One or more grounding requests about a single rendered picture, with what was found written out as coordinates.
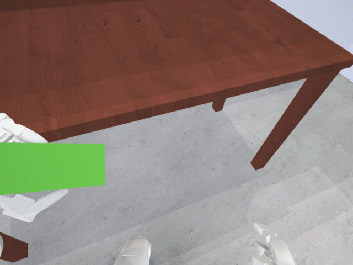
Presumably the table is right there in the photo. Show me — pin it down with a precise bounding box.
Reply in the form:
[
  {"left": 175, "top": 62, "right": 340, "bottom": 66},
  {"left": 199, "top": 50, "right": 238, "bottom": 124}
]
[{"left": 0, "top": 0, "right": 353, "bottom": 262}]

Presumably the robot right hand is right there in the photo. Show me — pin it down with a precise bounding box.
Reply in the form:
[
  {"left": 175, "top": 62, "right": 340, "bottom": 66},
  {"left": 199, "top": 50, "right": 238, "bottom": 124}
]
[{"left": 252, "top": 222, "right": 295, "bottom": 265}]

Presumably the sponge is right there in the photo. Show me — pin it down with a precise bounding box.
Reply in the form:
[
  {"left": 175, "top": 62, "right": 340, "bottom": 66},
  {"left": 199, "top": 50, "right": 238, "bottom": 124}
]
[{"left": 0, "top": 142, "right": 105, "bottom": 195}]

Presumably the robot left hand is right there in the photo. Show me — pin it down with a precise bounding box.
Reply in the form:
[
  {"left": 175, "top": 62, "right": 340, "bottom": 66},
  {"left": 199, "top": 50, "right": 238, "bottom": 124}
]
[{"left": 0, "top": 113, "right": 69, "bottom": 222}]

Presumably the left robot thigh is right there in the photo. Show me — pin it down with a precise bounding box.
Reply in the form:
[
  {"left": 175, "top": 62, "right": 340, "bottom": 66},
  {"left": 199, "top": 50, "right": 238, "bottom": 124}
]
[{"left": 114, "top": 237, "right": 151, "bottom": 265}]

